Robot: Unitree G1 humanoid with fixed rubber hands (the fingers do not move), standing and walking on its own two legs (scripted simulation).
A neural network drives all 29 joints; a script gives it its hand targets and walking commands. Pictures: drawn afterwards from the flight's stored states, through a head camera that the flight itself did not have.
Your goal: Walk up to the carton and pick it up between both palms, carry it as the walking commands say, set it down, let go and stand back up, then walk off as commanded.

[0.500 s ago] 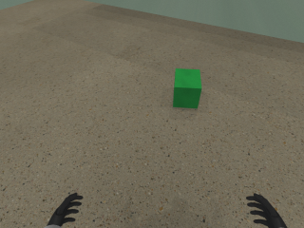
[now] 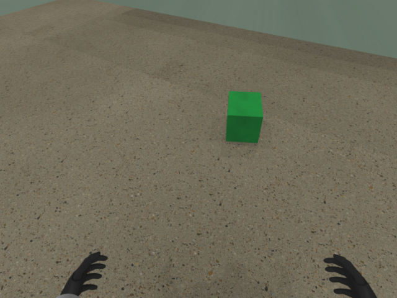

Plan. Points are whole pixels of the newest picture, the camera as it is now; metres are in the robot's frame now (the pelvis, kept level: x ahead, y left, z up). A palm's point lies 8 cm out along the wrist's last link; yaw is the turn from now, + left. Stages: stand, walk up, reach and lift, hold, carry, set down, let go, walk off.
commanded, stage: stand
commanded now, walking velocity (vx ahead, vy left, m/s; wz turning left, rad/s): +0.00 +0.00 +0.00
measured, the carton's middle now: (243, 116) +1.44 -0.26 -0.63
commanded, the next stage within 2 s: walk up in 0.42 s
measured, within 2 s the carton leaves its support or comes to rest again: neither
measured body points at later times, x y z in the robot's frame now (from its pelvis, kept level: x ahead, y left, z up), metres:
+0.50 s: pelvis +0.00 +0.00 +0.00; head -0.01 +0.00 +0.45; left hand +0.17 +0.29 -0.06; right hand +0.17 -0.28 -0.07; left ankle +0.02 +0.12 -0.72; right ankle +0.03 -0.12 -0.72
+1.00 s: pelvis +0.06 -0.09 +0.00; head +0.08 -0.10 +0.45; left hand +0.24 +0.18 -0.07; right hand +0.12 -0.38 -0.10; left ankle +0.02 +0.12 -0.71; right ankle +0.05 -0.19 -0.72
